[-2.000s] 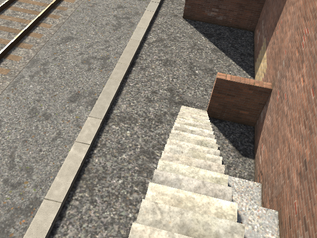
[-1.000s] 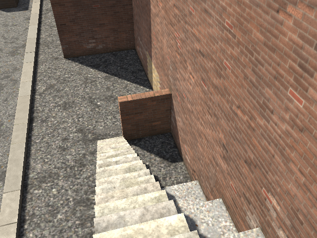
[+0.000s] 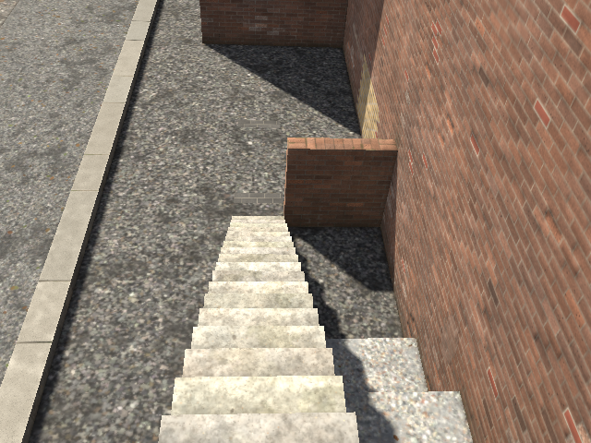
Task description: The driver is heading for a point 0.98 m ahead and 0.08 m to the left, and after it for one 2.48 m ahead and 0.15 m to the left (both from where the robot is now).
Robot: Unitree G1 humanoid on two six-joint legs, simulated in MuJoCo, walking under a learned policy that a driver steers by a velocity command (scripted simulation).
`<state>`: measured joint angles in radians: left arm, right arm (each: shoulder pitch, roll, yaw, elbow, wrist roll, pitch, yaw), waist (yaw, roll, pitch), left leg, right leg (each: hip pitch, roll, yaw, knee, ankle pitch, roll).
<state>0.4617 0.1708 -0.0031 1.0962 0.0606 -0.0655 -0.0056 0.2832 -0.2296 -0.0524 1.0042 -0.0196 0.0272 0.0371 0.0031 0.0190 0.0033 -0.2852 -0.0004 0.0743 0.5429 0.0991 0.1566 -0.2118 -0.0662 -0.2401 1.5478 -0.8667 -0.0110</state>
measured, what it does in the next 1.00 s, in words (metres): goes down, turning left: right foot 0.19 m lower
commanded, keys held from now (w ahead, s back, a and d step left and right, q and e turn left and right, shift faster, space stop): w+q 0.36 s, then w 0.62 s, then w+e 0.02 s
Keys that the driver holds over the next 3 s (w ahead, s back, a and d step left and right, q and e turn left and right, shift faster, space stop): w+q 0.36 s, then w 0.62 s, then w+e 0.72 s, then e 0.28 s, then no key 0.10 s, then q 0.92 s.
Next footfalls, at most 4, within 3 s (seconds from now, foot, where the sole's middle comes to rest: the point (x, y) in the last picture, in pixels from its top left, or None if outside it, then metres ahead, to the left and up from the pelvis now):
0.52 right None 0.33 -0.09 -0.99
1.08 left None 0.56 0.24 -1.18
1.66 right None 0.82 0.06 -1.37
2.28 left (239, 406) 1.05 0.17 -1.56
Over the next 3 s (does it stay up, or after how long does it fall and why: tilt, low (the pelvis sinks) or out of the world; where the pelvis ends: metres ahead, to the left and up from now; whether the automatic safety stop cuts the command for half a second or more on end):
stays up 0.83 0.01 -0.68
